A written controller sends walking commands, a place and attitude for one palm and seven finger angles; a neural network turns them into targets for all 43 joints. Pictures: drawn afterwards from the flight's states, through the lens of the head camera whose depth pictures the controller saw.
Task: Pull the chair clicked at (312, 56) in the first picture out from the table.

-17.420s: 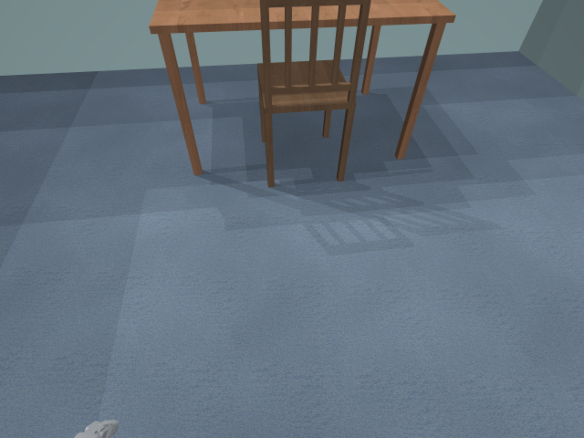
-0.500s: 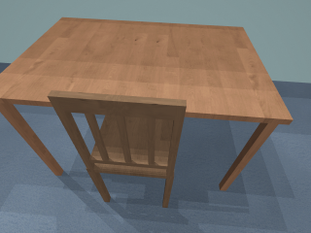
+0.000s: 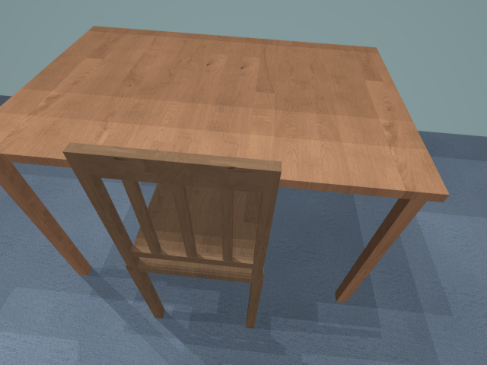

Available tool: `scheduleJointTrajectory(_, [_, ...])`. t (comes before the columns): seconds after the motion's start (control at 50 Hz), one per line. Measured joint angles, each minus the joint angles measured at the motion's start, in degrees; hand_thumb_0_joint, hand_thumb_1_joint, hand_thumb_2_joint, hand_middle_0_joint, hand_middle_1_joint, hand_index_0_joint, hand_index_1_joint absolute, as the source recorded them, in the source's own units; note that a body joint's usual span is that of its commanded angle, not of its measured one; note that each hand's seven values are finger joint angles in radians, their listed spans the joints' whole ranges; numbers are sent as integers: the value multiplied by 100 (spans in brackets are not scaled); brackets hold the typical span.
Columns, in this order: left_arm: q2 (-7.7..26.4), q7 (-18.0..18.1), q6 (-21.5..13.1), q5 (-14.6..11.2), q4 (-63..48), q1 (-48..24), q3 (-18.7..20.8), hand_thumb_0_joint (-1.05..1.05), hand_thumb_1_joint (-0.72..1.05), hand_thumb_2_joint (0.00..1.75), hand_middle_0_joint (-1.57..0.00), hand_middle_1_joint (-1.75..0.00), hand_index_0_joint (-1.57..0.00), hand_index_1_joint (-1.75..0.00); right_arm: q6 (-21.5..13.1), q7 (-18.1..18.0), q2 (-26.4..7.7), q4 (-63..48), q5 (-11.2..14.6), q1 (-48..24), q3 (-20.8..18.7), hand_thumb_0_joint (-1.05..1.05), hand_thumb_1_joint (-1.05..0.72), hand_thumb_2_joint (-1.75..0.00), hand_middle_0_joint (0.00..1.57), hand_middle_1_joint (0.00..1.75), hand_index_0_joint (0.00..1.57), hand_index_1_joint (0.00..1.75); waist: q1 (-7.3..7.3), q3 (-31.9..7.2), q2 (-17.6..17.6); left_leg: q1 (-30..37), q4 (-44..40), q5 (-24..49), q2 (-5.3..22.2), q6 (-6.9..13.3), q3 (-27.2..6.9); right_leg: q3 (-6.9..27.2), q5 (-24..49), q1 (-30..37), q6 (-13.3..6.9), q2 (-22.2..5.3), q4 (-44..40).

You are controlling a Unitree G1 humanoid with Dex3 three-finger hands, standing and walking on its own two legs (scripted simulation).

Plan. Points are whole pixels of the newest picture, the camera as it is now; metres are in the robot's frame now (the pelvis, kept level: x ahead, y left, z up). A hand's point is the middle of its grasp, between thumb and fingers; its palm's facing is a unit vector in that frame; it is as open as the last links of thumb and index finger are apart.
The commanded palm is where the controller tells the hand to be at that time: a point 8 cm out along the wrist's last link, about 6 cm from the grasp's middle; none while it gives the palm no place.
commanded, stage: look again from close up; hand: left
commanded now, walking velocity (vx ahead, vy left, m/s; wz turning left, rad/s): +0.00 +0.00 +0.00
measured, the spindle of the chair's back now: (185, 223) +0.42 +0.16 -0.09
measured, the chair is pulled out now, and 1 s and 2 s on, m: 0.00 0.00 0.00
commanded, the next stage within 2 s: raise the hand toward the chair's back in 1.08 s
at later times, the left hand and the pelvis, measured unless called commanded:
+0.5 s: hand out of the picture -0.01 +0.15 -0.18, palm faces +0.00 -0.98 -0.19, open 7.4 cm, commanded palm none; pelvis +0.00 -0.02 +0.00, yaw +0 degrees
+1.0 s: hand out of the picture -0.01 +0.14 -0.18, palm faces +0.00 -0.98 -0.17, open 7.4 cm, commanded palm none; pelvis +0.00 -0.02 +0.00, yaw -1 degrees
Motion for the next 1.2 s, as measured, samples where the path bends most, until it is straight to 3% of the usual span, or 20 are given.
scheduleJointTrajectory(1.2, [-80,-5,-20,-34,-57,87,-27,1,90,90,-20,-30,-20,-30,-4,-43,262,225,-8,263,44,0,-91,-90,20,30,20,30,-50,1,22,-68,-31,50,215,-201,0,5,28,-136,-225,219,50])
